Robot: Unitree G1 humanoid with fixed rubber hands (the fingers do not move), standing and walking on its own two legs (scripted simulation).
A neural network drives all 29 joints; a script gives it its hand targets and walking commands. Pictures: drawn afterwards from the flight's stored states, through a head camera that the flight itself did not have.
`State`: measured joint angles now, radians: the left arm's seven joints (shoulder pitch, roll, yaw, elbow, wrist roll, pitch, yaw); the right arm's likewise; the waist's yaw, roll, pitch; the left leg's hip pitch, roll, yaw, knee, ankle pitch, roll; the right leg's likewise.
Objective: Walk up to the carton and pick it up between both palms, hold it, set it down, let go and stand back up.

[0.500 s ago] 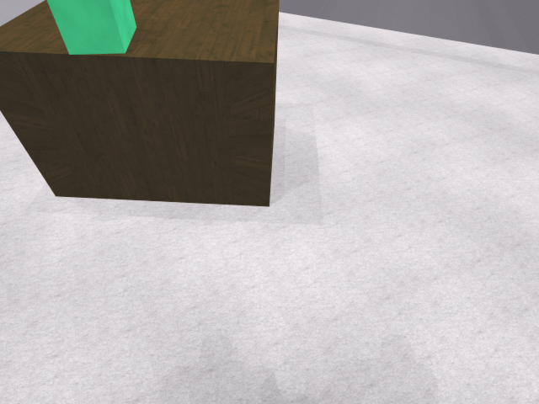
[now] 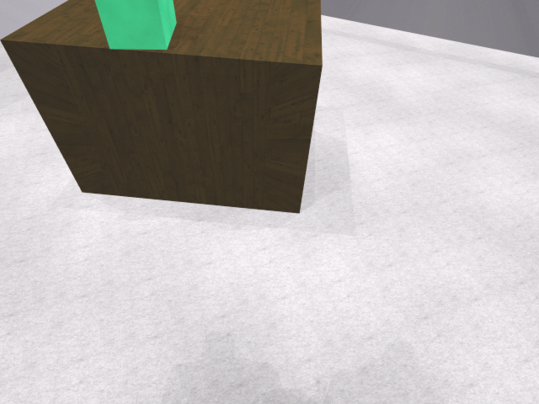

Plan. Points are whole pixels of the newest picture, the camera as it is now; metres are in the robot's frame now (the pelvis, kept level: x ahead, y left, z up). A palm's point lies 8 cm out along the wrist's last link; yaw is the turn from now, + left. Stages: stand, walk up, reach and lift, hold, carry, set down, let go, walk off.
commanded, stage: walk up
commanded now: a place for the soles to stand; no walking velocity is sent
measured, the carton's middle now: out of the picture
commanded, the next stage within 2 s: none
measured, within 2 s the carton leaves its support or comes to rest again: neither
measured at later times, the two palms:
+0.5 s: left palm (63, 352) +0.24 +0.32 -0.08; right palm (381, 354) +0.25 -0.19 -0.10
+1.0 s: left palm (72, 227) +0.49 +0.42 -0.08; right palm (319, 279) +0.41 -0.10 -0.13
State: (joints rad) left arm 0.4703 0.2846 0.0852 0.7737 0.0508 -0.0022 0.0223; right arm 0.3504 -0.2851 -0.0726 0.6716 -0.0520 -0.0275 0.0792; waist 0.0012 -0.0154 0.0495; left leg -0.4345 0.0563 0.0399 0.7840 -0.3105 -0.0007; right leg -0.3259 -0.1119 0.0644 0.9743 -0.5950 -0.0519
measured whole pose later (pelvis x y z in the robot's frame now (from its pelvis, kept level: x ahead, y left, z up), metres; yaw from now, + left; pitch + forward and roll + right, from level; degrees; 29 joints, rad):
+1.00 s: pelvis +0.39 +0.17 +0.00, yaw -3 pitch -3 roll -1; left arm 0.34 0.21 0.04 0.63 0.06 -0.05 0.05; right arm 0.35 -0.31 -0.03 0.77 -0.05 0.08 0.05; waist -0.02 0.08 0.07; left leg -0.42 0.02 0.05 1.18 -0.52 0.01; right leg -0.41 -0.02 -0.10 0.80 -0.34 -0.05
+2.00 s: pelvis +0.71 +0.45 +0.00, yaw -5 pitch -2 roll +1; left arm 0.36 0.28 0.06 0.68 0.02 0.02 0.06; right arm 0.23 -0.24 -0.01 0.68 -0.04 0.03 0.03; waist -0.03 -0.02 0.11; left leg -0.40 0.05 0.13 0.80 -0.36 0.04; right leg -0.48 -0.04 0.02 1.16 -0.58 0.00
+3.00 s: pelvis +0.76 +0.49 +0.02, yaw -13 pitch -3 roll +1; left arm 0.27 0.24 0.02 0.80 0.01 0.03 0.02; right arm 0.30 -0.29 0.00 0.73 -0.01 0.06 0.00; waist 0.00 -0.01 0.10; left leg -0.20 0.02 0.27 0.59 -0.34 0.07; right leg -0.32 0.01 0.09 0.64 -0.28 0.01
